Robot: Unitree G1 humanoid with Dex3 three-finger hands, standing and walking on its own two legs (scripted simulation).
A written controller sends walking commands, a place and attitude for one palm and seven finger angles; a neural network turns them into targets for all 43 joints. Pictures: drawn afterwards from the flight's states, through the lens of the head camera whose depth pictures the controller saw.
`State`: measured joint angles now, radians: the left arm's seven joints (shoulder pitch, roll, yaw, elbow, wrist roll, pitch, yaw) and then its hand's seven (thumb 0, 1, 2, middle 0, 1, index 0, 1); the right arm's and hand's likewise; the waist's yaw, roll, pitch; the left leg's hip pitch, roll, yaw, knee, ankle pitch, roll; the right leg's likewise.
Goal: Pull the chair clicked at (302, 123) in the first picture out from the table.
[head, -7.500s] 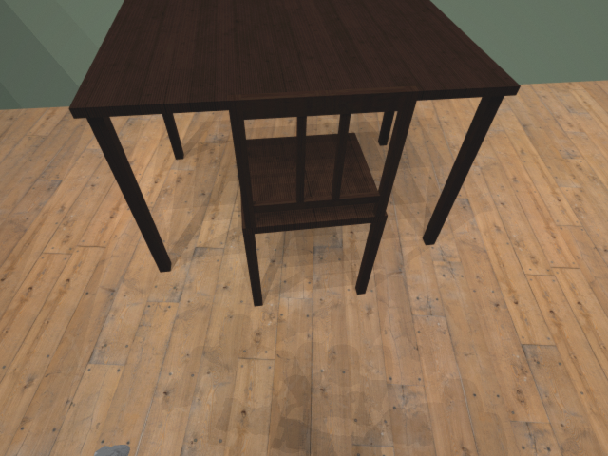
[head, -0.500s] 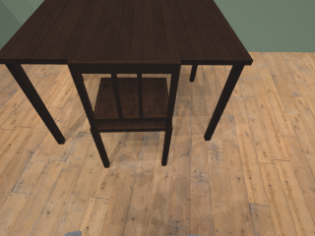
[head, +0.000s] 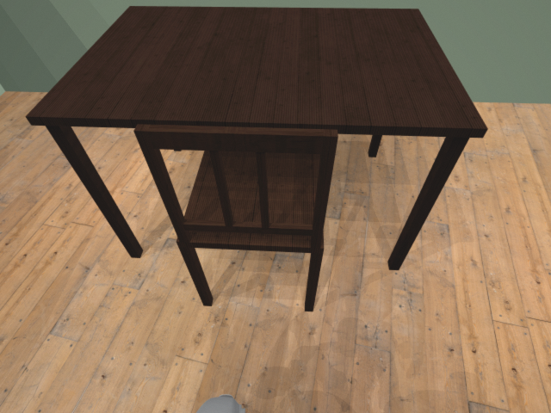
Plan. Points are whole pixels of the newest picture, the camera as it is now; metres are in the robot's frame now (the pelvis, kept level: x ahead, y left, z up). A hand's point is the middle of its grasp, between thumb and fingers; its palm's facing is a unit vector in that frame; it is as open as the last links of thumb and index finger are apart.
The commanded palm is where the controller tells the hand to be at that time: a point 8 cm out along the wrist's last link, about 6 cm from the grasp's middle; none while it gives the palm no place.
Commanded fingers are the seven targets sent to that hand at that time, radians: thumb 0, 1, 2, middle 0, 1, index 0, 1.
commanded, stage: take the last steps up to it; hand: left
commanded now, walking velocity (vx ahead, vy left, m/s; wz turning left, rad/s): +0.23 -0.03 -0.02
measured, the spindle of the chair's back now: (222, 190) +0.61 +0.18 -0.11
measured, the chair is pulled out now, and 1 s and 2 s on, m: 0.00 0.00 0.00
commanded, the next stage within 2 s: come to a stop and stand still in 0.26 s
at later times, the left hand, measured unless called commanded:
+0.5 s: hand (180, 375) +0.21 +0.20 -0.18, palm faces +0.01 -0.97 -0.25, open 7.3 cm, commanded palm none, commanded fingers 0.00 0.90 0.90 -0.20 -0.30 -0.20 -0.30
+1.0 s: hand out of the picture +0.14 +0.22 -0.18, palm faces +0.03 -0.97 -0.22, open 7.3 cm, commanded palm none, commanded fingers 0.00 0.90 0.90 -0.20 -0.30 -0.20 -0.30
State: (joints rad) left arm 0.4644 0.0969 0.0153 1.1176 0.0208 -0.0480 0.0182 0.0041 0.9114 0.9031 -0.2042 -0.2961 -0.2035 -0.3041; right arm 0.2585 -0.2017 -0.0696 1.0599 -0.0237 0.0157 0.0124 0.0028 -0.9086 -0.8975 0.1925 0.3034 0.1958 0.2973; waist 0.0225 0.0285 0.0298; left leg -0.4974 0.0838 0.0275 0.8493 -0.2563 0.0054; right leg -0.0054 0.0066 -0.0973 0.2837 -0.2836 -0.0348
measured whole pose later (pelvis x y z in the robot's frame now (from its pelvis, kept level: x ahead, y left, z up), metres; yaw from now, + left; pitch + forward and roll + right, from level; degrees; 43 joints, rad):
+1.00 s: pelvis +0.10 +0.04 -0.01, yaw -2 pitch -1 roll +1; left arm 0.22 0.17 0.04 1.06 0.01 0.05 0.04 0.00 0.92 0.90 -0.20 -0.30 -0.20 -0.30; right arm 0.29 -0.11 -0.03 1.10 -0.02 0.02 -0.04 0.01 -0.93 -0.90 0.20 0.30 0.20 0.30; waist 0.01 -0.02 0.03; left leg -0.21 -0.02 0.09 0.44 -0.22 0.05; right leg -0.26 -0.04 -0.02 0.66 -0.37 0.01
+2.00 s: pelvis +0.10 +0.04 -0.01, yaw -3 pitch -1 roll +0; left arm 0.29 0.15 -0.01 1.06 0.01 -0.02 0.05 0.01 0.92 0.90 -0.20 -0.30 -0.20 -0.30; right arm 0.29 -0.16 0.01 1.09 -0.01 -0.03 -0.02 0.01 -0.92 -0.90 0.20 0.30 0.20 0.30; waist -0.01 0.00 0.02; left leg -0.24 -0.01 0.10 0.50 -0.25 0.05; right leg -0.18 -0.03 -0.02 0.51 -0.31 0.01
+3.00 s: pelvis +0.12 +0.05 -0.01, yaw -2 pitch -1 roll +1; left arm 0.34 0.14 -0.02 1.11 0.02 0.00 0.04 0.00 0.91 0.90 -0.20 -0.30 -0.20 -0.30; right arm 0.31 -0.12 0.01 1.14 -0.01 -0.02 -0.02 0.00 -0.91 -0.90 0.20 0.30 0.20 0.30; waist -0.01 -0.04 0.02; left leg -0.18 -0.05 0.10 0.42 -0.24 0.06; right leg -0.14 -0.06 -0.02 0.46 -0.32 0.02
